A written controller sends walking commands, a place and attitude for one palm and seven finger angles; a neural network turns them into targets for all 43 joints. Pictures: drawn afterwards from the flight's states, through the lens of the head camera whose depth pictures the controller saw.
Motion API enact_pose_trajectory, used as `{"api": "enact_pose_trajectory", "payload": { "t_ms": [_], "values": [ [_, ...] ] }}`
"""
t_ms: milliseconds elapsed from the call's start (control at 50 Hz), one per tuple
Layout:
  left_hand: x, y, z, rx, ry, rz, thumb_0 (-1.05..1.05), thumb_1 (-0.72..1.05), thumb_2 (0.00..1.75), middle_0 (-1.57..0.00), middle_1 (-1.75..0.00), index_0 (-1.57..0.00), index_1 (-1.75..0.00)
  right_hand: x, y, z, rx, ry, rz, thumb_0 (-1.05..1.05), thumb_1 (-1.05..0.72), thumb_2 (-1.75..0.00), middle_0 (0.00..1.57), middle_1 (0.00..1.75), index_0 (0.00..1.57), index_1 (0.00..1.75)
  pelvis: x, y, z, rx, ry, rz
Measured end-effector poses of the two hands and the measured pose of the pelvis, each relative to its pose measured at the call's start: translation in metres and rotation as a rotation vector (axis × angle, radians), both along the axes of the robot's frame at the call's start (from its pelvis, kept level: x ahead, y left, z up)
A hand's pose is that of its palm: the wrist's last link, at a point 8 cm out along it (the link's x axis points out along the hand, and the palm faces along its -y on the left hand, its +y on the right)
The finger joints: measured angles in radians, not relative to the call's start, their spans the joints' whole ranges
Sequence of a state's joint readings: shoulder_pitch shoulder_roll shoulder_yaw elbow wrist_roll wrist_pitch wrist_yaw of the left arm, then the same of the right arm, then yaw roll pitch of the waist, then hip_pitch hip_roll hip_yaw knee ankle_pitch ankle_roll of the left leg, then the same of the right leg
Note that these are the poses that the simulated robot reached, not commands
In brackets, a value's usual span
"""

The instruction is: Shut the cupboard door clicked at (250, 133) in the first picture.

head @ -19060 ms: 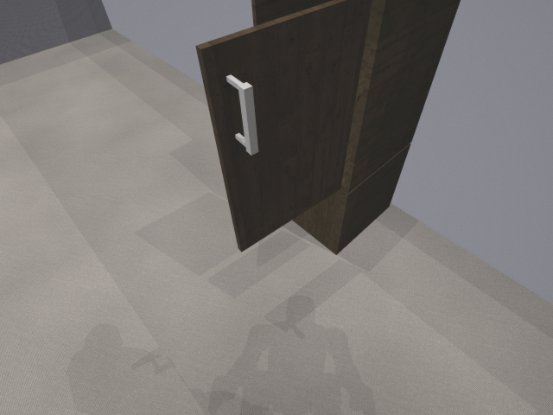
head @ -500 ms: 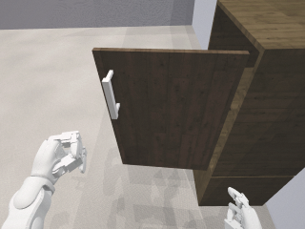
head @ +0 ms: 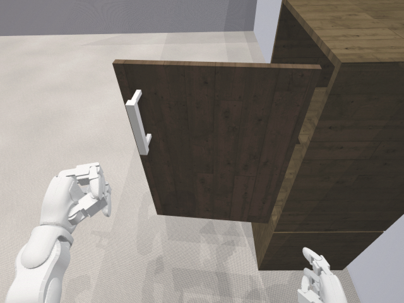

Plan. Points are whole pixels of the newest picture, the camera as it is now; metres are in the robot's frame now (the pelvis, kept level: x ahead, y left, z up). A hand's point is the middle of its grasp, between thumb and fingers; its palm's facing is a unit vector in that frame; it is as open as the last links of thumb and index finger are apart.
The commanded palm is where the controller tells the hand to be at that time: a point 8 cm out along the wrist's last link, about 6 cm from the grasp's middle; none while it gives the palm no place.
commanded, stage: bring the fist close to the handle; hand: left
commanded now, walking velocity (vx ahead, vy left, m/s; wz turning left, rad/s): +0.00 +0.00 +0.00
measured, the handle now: (141, 123) +0.46 +0.19 +0.13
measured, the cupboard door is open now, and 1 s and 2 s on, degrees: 84 84 77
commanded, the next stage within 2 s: push the door shut along its arc in 1.20 s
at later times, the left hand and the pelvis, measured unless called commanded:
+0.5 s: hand (131, 173) +0.30 +0.16 +0.14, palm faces -0.01 -1.00 -0.05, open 3.1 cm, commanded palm +0.28 +0.21 +0.13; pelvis +0.01 +0.01 +0.00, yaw -1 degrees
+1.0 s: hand (148, 152) +0.36 +0.14 +0.14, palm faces -0.02 -1.00 -0.01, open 3.1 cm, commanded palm +0.32 +0.20 +0.13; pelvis +0.01 +0.01 +0.00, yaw -2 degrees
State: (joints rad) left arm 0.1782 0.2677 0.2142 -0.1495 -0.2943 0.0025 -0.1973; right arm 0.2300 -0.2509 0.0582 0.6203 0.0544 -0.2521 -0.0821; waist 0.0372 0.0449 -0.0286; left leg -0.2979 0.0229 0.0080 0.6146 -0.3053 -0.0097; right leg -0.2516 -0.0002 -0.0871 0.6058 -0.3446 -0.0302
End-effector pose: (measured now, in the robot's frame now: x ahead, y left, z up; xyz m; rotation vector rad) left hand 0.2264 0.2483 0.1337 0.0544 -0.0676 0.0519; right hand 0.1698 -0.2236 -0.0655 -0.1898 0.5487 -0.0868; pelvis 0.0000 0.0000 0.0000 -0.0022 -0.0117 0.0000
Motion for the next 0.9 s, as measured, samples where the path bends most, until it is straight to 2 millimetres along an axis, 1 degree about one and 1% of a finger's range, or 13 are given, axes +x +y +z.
{"api": "enact_pose_trajectory", "payload": {
  "t_ms": [80,160,240,400,540,600,700,780,820,900],
  "values": [
    [0.014,-0.002,0.009,0.005,-0.046,-0.009,0.02,0.90,0.90,-1.31,-1.50,-1.30,-1.50,-0.002,-0.001,-0.002,0.001,0.009,-0.002,0.01,-0.90,-0.90,0.20,0.30,0.21,0.30,0.001,0.001,0.000,-0.002,0.001,0.001],
    [0.027,-0.012,0.002,-0.005,0.015,-0.070,0.02,0.90,0.90,-1.30,-1.50,-1.30,-1.50,-0.004,-0.002,-0.004,0.008,0.017,-0.024,0.01,-0.90,-0.90,0.20,0.30,0.21,0.30,0.003,0.004,0.001,0.001,0.009,-0.007],
    [0.032,-0.020,-0.006,-0.019,0.056,-0.084,0.02,0.90,0.90,-1.30,-1.50,-1.30,-1.50,-0.006,-0.002,-0.004,0.011,0.021,-0.042,0.01,-0.90,-0.90,0.20,0.30,0.21,0.30,0.005,0.006,0.001,0.004,0.012,-0.015],
    [0.044,-0.026,0.007,-0.012,-0.030,-0.038,0.02,0.90,0.90,-1.31,-1.50,-1.30,-1.50,-0.004,0.004,-0.005,0.012,0.045,-0.020,0.01,-0.90,-0.90,0.20,0.30,0.21,0.30,0.007,0.008,0.001,0.005,0.009,-0.014],
    [0.063,-0.036,0.001,-0.013,0.036,-0.070,0.02,0.90,0.90,-1.30,-1.50,-1.30,-1.50,-0.003,0.008,-0.009,0.026,0.071,-0.025,0.01,-0.90,-0.90,0.20,0.30,0.21,0.30,0.006,0.010,0.002,0.004,0.010,-0.014],
    [0.068,-0.040,0.002,-0.022,0.035,-0.070,0.02,0.90,0.90,-1.30,-1.50,-1.30,-1.50,-0.004,0.008,-0.009,0.029,0.077,-0.029,0.01,-0.90,-0.90,0.20,0.30,0.21,0.30,0.007,0.010,0.002,0.006,0.013,-0.018],
    [0.079,-0.037,0.007,-0.027,0.005,-0.041,0.02,0.90,0.90,-1.31,-1.50,-1.30,-1.50,-0.006,0.005,-0.009,0.025,0.098,-0.033,0.01,-0.90,-0.89,0.20,0.30,0.21,0.30,0.008,0.008,0.002,0.007,0.012,-0.020],
    [0.091,-0.031,0.005,-0.021,0.025,-0.023,0.02,0.90,0.90,-1.31,-1.50,-1.30,-1.50,-0.010,0.000,-0.011,0.017,0.122,-0.044,0.01,-0.90,-0.89,0.20,0.30,0.21,0.30,0.006,0.006,0.002,0.005,0.012,-0.017],
    [0.097,-0.032,0.003,-0.021,0.043,-0.029,0.02,0.90,0.90,-1.30,-1.50,-1.30,-1.50,-0.012,-0.003,-0.012,0.010,0.134,-0.051,0.01,-0.90,-0.89,0.20,0.30,0.21,0.30,0.005,0.006,0.002,0.003,0.014,-0.014],
    [0.107,-0.042,0.001,-0.025,0.053,-0.057,0.02,0.90,0.90,-1.30,-1.50,-1.30,-1.50,-0.017,-0.008,-0.015,0.003,0.157,-0.069,0.01,-0.90,-0.90,0.20,0.30,0.21,0.30,0.005,0.007,0.002,0.004,0.022,-0.017]
  ]
}}
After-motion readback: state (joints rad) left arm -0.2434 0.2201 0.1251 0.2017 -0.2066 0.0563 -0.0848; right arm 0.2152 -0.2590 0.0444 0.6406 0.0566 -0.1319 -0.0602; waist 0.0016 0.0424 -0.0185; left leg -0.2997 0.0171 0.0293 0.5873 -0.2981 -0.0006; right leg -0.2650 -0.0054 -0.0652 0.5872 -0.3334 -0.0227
